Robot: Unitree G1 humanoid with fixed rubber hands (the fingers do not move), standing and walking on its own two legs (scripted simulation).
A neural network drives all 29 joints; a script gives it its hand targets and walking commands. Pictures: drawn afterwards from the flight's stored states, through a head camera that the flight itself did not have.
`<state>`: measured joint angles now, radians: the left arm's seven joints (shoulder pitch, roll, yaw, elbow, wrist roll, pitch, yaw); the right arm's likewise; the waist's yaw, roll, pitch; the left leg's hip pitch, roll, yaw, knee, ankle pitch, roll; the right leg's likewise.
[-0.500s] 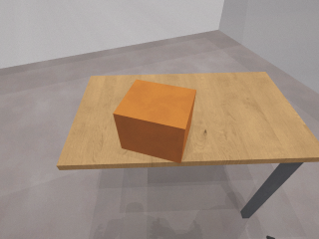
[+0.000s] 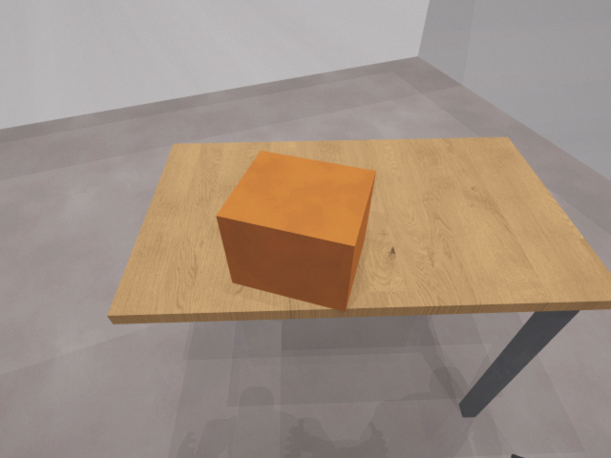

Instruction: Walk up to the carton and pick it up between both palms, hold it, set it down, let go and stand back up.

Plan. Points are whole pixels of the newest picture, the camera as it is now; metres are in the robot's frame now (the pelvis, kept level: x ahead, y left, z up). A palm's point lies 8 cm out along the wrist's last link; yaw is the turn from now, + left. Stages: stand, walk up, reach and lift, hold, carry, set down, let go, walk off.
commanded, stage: stand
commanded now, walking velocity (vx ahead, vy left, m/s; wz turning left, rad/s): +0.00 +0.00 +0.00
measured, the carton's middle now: (301, 228) +0.49 +0.03 +0.01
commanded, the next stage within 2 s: none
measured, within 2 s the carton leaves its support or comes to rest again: neither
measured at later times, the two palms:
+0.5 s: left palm out of the picture +0.06 +0.28 -0.11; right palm out of the picture +0.10 -0.29 -0.11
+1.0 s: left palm out of the picture +0.06 +0.28 -0.11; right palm out of the picture +0.09 -0.29 -0.11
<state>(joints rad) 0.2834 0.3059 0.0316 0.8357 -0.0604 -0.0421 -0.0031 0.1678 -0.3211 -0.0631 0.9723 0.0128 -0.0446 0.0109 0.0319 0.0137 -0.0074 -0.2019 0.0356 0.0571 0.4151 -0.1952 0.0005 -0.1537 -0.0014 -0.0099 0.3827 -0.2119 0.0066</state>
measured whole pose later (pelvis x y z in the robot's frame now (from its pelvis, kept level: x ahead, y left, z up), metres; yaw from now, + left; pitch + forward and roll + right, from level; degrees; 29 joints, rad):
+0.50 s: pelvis +0.00 +0.00 +0.00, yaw +0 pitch -1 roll +0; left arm 0.28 0.31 0.03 0.85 -0.06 -0.04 0.00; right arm 0.17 -0.32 -0.06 0.99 0.01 -0.04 0.01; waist 0.03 0.01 0.00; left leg -0.20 0.03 0.06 0.41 -0.19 0.00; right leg -0.15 0.00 -0.01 0.38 -0.21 0.01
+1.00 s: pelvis +0.00 +0.00 +0.00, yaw +0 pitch -1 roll +0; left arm 0.28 0.31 0.03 0.86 -0.06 -0.04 0.00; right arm 0.17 -0.32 -0.06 0.99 0.01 -0.04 0.01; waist 0.03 0.01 0.01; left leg -0.20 0.03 0.06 0.41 -0.19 0.00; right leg -0.15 0.00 -0.01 0.38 -0.21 0.01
